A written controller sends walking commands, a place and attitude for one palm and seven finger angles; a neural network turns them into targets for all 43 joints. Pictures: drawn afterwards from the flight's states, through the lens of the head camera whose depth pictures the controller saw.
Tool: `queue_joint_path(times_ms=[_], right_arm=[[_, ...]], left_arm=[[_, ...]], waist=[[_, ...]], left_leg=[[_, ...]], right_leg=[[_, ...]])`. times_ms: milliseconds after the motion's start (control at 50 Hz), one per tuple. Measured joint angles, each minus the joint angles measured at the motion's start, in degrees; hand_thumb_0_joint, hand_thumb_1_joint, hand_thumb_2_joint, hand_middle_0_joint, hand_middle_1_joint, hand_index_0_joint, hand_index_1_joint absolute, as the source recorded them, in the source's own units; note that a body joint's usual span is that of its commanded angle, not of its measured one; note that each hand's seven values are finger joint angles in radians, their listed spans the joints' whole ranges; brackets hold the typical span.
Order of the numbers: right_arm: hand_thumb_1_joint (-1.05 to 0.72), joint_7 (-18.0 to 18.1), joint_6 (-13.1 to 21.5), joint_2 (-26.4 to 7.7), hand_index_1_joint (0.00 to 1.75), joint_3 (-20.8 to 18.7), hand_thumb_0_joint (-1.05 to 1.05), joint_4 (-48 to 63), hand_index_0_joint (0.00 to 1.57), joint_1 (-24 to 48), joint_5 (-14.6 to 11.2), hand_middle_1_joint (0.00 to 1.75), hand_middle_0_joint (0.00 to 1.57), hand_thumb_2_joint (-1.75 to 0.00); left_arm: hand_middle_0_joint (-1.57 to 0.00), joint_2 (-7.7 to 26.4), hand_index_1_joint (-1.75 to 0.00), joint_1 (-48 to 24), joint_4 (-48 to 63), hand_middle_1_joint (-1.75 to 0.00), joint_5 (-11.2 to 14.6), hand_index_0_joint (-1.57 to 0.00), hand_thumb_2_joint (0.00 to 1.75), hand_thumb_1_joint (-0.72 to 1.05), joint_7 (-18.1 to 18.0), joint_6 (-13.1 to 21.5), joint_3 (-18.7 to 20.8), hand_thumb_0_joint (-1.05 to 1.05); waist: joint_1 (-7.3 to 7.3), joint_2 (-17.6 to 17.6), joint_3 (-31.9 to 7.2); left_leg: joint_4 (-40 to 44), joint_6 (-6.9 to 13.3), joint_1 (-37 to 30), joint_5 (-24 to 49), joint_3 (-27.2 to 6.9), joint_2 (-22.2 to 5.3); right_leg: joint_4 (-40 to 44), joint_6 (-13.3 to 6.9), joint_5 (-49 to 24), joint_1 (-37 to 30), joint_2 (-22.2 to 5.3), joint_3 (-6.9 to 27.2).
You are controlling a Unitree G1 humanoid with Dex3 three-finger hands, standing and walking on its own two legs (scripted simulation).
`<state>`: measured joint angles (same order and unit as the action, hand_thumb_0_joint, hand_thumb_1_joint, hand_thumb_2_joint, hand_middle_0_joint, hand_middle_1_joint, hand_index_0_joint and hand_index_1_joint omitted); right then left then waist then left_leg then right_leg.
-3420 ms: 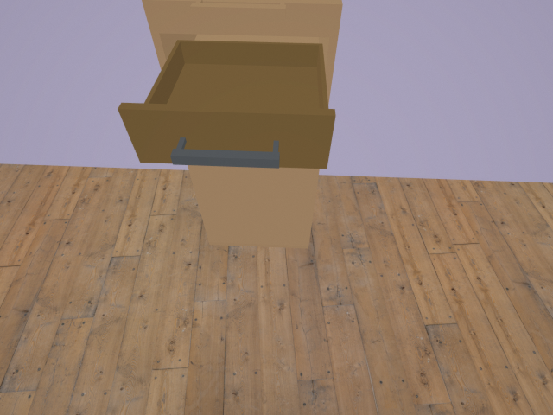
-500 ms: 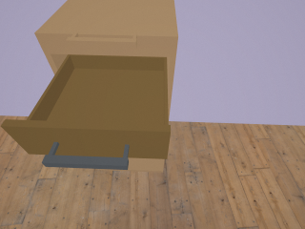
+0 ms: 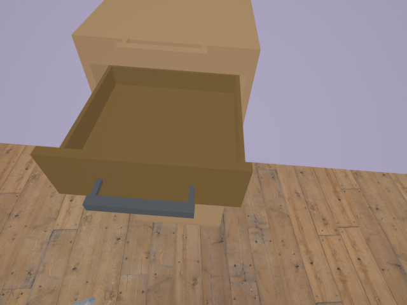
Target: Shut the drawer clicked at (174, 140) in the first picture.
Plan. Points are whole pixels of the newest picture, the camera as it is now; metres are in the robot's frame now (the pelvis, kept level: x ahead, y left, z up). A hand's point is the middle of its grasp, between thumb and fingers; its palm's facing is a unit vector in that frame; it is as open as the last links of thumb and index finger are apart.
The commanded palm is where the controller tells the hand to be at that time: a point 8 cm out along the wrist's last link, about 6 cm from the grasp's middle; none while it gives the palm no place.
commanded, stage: raise the hand and make a fist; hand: left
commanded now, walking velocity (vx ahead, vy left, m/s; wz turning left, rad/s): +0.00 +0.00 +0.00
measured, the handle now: (142, 196) +0.29 +0.14 +0.07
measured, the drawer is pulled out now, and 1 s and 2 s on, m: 0.30 0.30 0.30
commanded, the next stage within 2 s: bring the fist close to the handle in 1.82 s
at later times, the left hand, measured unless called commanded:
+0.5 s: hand (106, 300) +0.13 +0.16 +0.03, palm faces +0.17 -0.98 -0.11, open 5.2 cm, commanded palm +0.09 +0.21 +0.02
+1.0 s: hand (120, 291) +0.13 +0.13 +0.08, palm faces -0.01 -1.00 -0.04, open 3.1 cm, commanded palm +0.08 +0.18 +0.10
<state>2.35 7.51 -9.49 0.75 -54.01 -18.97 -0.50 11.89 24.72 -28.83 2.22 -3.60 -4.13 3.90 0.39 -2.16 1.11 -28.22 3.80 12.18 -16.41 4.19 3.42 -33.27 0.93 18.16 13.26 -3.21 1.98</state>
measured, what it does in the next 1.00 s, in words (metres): stands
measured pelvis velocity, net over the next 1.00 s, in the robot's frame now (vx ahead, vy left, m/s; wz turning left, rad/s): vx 0.01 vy -0.02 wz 0.04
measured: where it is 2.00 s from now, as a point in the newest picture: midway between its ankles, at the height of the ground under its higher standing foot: outside the picture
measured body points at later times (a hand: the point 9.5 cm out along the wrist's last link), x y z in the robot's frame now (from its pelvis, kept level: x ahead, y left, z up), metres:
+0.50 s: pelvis -0.01 -0.05 -0.06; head +0.01 -0.05 +0.39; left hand +0.11 +0.22 +0.04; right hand +0.23 -0.27 -0.10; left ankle -0.01 +0.07 -0.73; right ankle +0.00 -0.11 -0.74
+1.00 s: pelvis +0.01 -0.02 -0.03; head +0.02 -0.03 +0.42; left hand +0.13 +0.19 +0.09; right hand +0.22 -0.24 -0.08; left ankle -0.01 +0.07 -0.74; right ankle +0.00 -0.11 -0.74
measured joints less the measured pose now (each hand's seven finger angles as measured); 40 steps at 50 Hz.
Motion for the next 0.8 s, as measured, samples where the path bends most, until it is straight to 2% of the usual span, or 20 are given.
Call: queue_joint_path(times_ms=[40,60,100,180,240,280,340,400,440,480,520,600,640,680,720,800], right_arm=[[-0.90,0.30,4.65,0.16,0.29,-0.39,0.01,1.95,0.20,-0.75,-0.64,0.30,0.20,-0.90],[-0.90,0.12,6.18,-0.08,0.29,-0.71,0.01,3.50,0.20,-0.68,-0.75,0.30,0.20,-0.90],[-0.90,-0.29,8.20,-0.89,0.29,-1.23,0.01,6.87,0.20,0.57,-0.55,0.30,0.20,-0.90],[-0.90,-1.31,7.78,-3.23,0.29,-2.05,0.01,12.52,0.20,5.21,-0.38,0.30,0.20,-0.90],[-0.90,-2.01,7.54,-3.48,0.29,-2.55,0.01,17.20,0.20,8.15,-1.11,0.30,0.20,-0.90],[-0.90,-2.21,8.02,-3.90,0.29,-2.84,0.01,20.46,0.20,8.93,-1.45,0.30,0.20,-0.90],[-0.90,-1.84,8.59,-4.96,0.29,-3.58,0.01,23.96,0.20,8.69,-1.44,0.30,0.20,-0.90],[-0.90,-0.92,8.64,-5.40,0.29,-3.83,0.01,24.62,0.19,8.36,-1.63,0.30,0.20,-0.90],[-0.90,-0.41,8.58,-5.36,0.29,-3.32,0.01,23.97,0.19,8.44,-1.82,0.30,0.20,-0.90],[-0.90,-0.12,8.76,-5.16,0.29,-2.36,0.01,22.97,0.19,8.64,-2.05,0.30,0.20,-0.90],[-0.90,-0.03,8.75,-4.66,0.29,-1.18,0.01,22.09,0.19,8.73,-2.40,0.30,0.20,-0.90],[-0.90,0.16,7.82,-2.91,0.29,0.40,0.01,21.56,0.20,7.41,-3.17,0.30,0.20,-0.90],[-0.90,0.28,7.13,-2.17,0.30,0.51,0.01,21.59,0.20,6.36,-3.32,0.30,0.20,-0.90],[-0.90,0.37,6.85,-1.67,0.30,0.16,0.01,21.68,0.20,5.22,-3.41,0.30,0.20,-0.90],[-0.90,0.36,6.99,-1.52,0.30,-0.42,0.01,21.47,0.20,4.32,-3.38,0.30,0.20,-0.90],[-0.90,-0.14,8.25,-2.48,0.29,-1.70,0.01,21.26,0.20,3.12,-3.34,0.30,0.20,-0.90]], left_arm=[[-0.22,0.55,-0.32,3.20,13.69,-0.31,1.97,-0.22,0.90,0.91,-2.56,2.18,0.14,0.02],[-0.22,0.46,-0.33,3.30,18.90,-0.32,2.94,-0.22,0.90,0.91,-2.74,3.13,0.15,0.02],[-0.24,0.01,-0.35,2.25,25.99,-0.35,4.32,-0.24,0.90,0.91,-1.13,7.29,0.81,0.01],[-0.30,-2.04,-0.41,1.55,28.03,-0.41,8.29,-0.29,0.90,0.91,7.05,19.19,2.60,0.01],[-0.35,-1.84,-0.46,3.81,24.02,-0.47,11.49,-0.32,0.90,0.91,15.19,27.36,4.07,0.00],[-0.39,-1.04,-0.50,6.98,23.95,-0.51,11.93,-0.36,0.90,0.91,19.25,30.19,4.08,0.00],[-0.45,0.58,-0.56,12.36,28.20,-0.57,11.55,-0.42,0.90,0.90,20.96,30.91,4.12,0.01],[-0.51,1.35,-0.63,15.53,33.74,-0.63,12.84,-0.49,0.90,0.90,19.25,31.96,5.66,0.01],[-0.55,1.27,-0.67,14.91,36.17,-0.68,14.13,-0.54,0.90,0.90,18.44,33.32,7.11,0.02],[-0.59,1.08,-0.72,12.30,37.15,-0.72,15.27,-0.58,0.90,0.90,19.20,34.03,7.91,0.02],[-0.63,1.20,-0.76,9.19,37.17,-0.76,15.64,-0.62,0.90,0.90,21.28,32.88,7.72,0.02],[-0.70,2.38,-0.85,6.57,36.80,-0.85,14.82,-0.70,0.90,0.90,25.90,24.89,5.90,0.01],[-0.74,2.74,-0.89,7.81,37.27,-0.89,14.81,-0.74,0.90,0.90,26.23,20.96,5.84,0.01],[-0.78,2.41,-0.94,10.54,39.13,-0.93,15.57,-0.78,0.90,0.90,25.03,18.94,6.65,0.01],[-0.82,1.68,-0.98,14.03,41.87,-0.98,16.44,-0.82,0.90,0.90,23.04,19.21,7.93,0.01],[-0.90,0.35,-1.07,20.57,47.85,-1.06,16.93,-0.90,0.90,0.90,20.55,22.51,9.00,0.02]], waist=[[-0.32,-0.64,-2.01],[-0.73,-0.46,-2.65],[-1.38,-0.19,-3.86],[-2.53,3.12,-8.14],[-2.20,2.32,-9.28],[-1.40,0.99,-9.11],[0.35,0.09,-8.99],[1.72,0.92,-9.07],[2.14,1.94,-9.05],[2.19,3.11,-8.81],[1.93,4.04,-8.53],[0.68,4.87,-8.96],[-0.13,5.07,-9.35],[-0.57,4.96,-9.51],[-0.43,4.59,-9.44],[0.53,4.03,-8.99]], left_leg=[[1.30,-0.36,0.07,0.99,-0.25,0.61],[0.81,-0.36,0.64,1.04,-0.59,0.85],[-2.60,-0.31,3.32,-0.09,-0.58,1.39],[-12.12,-0.91,11.75,-4.17,-0.90,-0.49],[-18.67,-1.56,17.96,-6.72,-0.93,-1.74],[-22.37,-2.01,21.39,-8.15,-1.33,-2.35],[-26.55,-2.89,24.86,-10.00,-2.82,-3.00],[-28.98,-3.52,26.13,-11.34,-4.89,-3.39],[-29.92,-3.80,26.53,-11.89,-6.20,-3.51],[-30.30,-3.99,26.72,-12.11,-7.16,-3.55],[-29.80,-4.10,26.42,-11.98,-7.43,-3.57],[-26.04,-4.06,23.95,-10.94,-5.97,-3.50],[-23.64,-3.83,21.95,-10.40,-4.90,-3.43],[-21.55,-3.62,19.87,-9.96,-4.05,-3.33],[-20.03,-3.50,18.11,-9.72,-3.77,-3.18],[-18.84,-3.11,16.59,-9.75,-3.78,-2.95]], right_leg=[[-3.74,-0.80,1.77,2.55,0.13,-1.65],[-4.11,-1.16,2.23,3.40,0.39,-2.67],[-2.19,-2.13,0.63,5.22,1.02,-4.21],[-8.75,-3.00,1.78,12.65,2.68,-4.88],[-14.61,-3.79,4.31,18.67,3.66,-5.19],[-17.94,-4.49,5.65,21.91,4.09,-5.73],[-21.06,-5.48,7.34,24.56,4.58,-7.32],[-21.99,-6.05,8.53,24.60,4.96,-9.37],[-22.02,-6.18,9.03,24.24,5.13,-10.63],[-21.75,-6.20,9.21,23.87,5.24,-11.54],[-21.11,-6.10,9.08,23.45,5.30,-11.76],[-18.62,-5.51,8.19,22.01,5.26,-10.20],[-17.05,-5.29,7.71,20.70,5.28,-9.03],[-15.60,-5.18,7.30,19.24,5.36,-7.88],[-14.40,-5.04,6.95,17.91,5.56,-6.94],[-13.08,-4.67,6.58,16.37,5.53,-6.57]])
